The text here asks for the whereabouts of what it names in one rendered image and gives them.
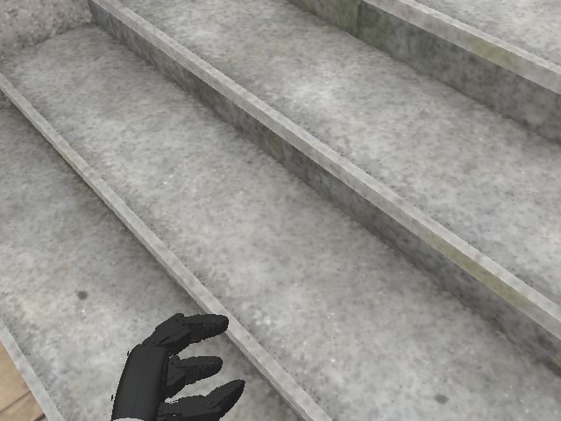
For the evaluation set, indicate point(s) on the robot left hand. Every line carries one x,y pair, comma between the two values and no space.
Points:
150,376

